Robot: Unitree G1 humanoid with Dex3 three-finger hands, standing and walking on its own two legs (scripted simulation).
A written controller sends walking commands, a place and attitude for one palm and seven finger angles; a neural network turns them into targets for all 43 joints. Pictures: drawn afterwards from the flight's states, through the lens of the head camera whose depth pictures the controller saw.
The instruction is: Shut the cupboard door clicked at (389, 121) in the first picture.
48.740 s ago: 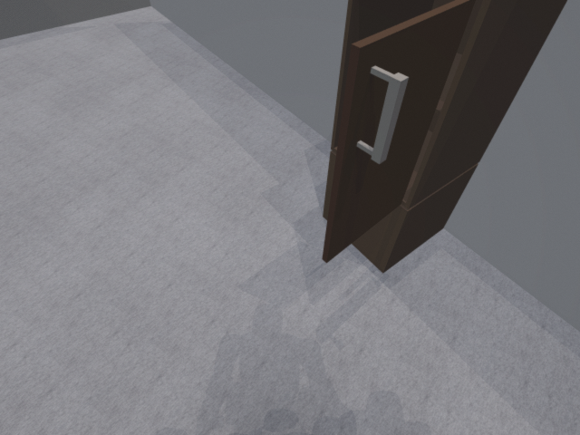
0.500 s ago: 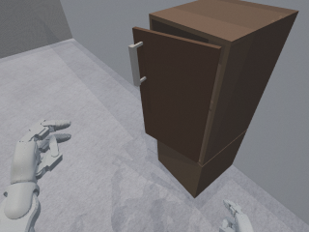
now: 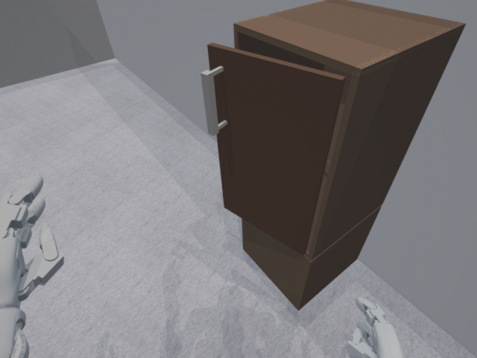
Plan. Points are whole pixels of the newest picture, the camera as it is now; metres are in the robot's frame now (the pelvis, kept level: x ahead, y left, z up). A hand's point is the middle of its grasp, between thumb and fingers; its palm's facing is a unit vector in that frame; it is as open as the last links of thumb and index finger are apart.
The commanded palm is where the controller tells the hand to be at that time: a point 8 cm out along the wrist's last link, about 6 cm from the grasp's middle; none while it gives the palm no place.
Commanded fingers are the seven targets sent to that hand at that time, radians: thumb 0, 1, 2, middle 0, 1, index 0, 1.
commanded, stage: draw the hand back to the body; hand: left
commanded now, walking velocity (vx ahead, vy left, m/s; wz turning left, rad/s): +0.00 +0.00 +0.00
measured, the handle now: (216, 101) +0.68 +0.15 +0.12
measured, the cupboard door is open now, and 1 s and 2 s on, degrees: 14 14 14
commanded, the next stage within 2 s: step back with the hand held close in 0.02 s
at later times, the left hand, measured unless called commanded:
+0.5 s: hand (36, 263) +0.18 +0.29 +0.15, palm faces +0.35 -0.78 -0.52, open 7.4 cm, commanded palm +0.12 +0.33 +0.17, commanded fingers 0.00 0.90 0.90 -0.20 -0.30 -0.20 -0.30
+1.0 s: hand out of the picture +0.04 +0.30 +0.17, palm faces +0.55 -0.70 -0.45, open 7.4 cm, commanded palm -0.02 +0.33 +0.17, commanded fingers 0.00 0.90 0.90 -0.20 -0.30 -0.20 -0.30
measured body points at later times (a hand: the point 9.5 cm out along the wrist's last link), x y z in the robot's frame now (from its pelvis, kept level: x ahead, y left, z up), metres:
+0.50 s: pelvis -0.03 +0.03 +0.00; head +0.00 +0.02 +0.45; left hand +0.15 +0.33 +0.18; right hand +0.15 -0.22 -0.09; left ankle +0.00 +0.14 -0.74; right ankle -0.03 -0.13 -0.74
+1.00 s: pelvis -0.13 +0.02 -0.02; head -0.12 +0.02 +0.43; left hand +0.00 +0.33 +0.19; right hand +0.05 -0.21 -0.11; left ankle -0.01 +0.14 -0.73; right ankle -0.03 -0.12 -0.74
